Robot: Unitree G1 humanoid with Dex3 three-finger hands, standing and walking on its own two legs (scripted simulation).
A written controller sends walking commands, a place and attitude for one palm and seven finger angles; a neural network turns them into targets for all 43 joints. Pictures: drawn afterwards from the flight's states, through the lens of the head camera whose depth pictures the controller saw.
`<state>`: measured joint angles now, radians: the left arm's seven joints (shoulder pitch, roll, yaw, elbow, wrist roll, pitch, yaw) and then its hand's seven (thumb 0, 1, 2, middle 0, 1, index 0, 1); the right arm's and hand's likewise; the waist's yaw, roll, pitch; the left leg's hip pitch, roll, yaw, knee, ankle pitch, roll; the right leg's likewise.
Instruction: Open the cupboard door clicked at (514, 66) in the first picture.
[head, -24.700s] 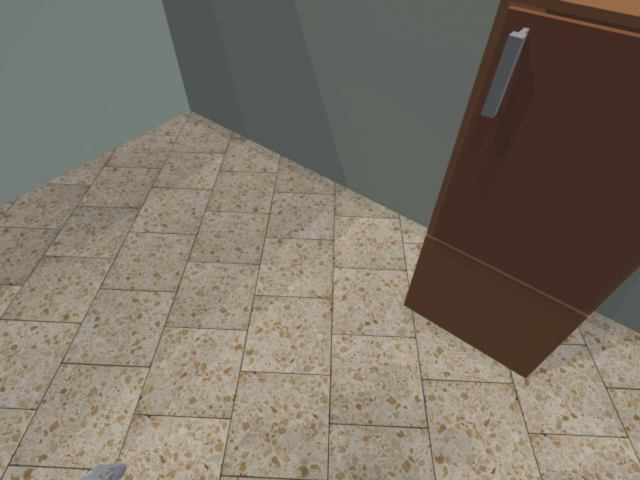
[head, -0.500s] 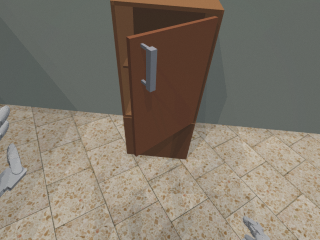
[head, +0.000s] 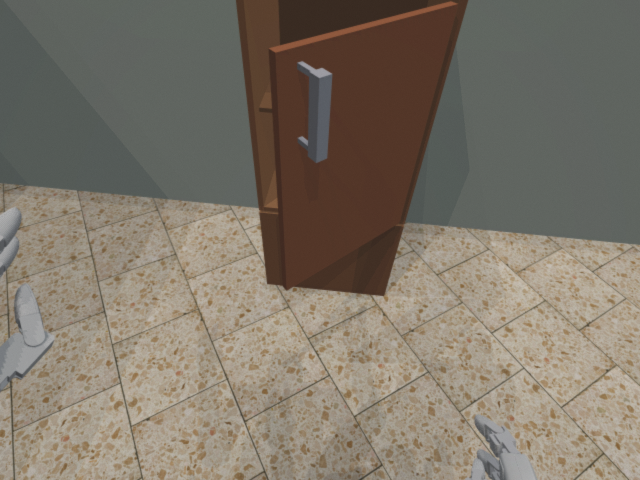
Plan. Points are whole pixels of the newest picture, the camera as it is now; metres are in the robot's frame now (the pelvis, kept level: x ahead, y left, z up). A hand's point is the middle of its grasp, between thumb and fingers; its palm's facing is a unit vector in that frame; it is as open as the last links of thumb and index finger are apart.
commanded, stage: let the arm hang, fingers relaxed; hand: left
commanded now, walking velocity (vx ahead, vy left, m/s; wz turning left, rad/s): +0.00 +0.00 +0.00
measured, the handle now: (310, 113) +0.62 +0.06 +0.15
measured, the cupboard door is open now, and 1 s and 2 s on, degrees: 44 44 44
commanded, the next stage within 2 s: look to check the result in 1.14 s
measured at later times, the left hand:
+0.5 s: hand out of the picture -0.03 +0.18 -0.18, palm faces +0.06 -0.98 -0.20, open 7.2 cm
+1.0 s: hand out of the picture +0.09 +0.22 -0.15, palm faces +0.05 -0.95 -0.32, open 7.3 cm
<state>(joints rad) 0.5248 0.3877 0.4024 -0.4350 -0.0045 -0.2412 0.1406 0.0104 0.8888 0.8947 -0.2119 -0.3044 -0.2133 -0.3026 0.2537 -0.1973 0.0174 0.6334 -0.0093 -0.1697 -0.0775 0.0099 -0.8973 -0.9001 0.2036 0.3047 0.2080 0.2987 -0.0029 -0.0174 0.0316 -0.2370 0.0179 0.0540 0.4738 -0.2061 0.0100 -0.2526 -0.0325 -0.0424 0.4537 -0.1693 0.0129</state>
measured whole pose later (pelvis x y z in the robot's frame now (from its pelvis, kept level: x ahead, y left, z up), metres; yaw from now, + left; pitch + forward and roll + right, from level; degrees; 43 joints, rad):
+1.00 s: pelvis +0.01 -0.01 +0.01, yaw +3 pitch -2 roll +0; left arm 0.09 0.28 0.03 1.11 0.01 -0.02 0.00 0.00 0.91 0.89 -0.20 -0.30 -0.20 -0.30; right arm 0.13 -0.28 -0.02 1.11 -0.02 0.00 0.00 0.00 -0.90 -0.90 0.20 0.30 0.21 0.30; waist -0.01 0.03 0.06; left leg -0.17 0.01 0.00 0.39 -0.17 -0.01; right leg -0.18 -0.04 -0.10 0.40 -0.18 -0.01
